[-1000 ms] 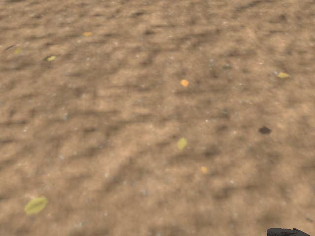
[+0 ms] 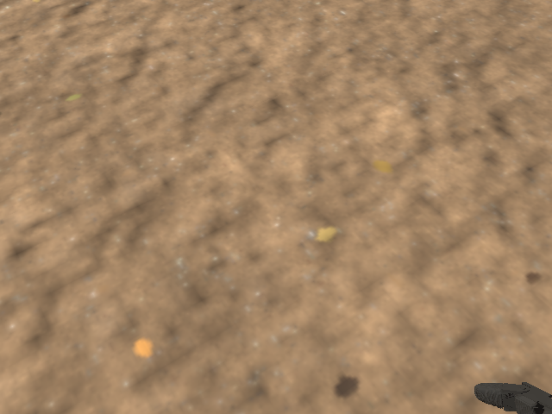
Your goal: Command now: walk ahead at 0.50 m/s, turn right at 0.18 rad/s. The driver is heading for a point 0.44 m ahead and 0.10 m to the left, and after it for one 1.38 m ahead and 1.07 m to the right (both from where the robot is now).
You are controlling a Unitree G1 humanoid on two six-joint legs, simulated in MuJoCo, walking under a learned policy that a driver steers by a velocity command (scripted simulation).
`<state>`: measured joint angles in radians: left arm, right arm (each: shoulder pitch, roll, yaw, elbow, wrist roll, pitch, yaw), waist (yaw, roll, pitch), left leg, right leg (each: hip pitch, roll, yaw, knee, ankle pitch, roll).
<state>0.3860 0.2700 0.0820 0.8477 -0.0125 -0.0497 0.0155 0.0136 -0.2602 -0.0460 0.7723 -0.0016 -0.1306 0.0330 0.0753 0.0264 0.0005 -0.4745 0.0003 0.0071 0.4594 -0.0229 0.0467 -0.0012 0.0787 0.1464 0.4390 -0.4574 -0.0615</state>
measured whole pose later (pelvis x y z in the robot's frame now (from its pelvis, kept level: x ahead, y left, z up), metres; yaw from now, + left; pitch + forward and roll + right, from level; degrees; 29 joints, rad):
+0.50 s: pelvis +0.27 -0.01 +0.00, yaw +2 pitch +3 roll +2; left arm 0.01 0.25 0.04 0.71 0.00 -0.11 -0.03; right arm 0.41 -0.28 -0.06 0.92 0.02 -0.05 -0.01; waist -0.09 -0.02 0.01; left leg -0.01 -0.02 -0.02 0.38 -0.41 0.00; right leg -0.48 -0.03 0.02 0.45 0.06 -0.04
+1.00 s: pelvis +0.38 +0.00 +0.01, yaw -11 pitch +3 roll -1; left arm 0.20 0.32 0.08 0.75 -0.01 0.02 0.03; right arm 0.14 -0.27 -0.05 0.75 -0.03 -0.01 -0.03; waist 0.02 -0.03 0.00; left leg -0.35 0.00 -0.03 0.52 -0.21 0.01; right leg -0.47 0.11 0.13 0.79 -0.44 -0.01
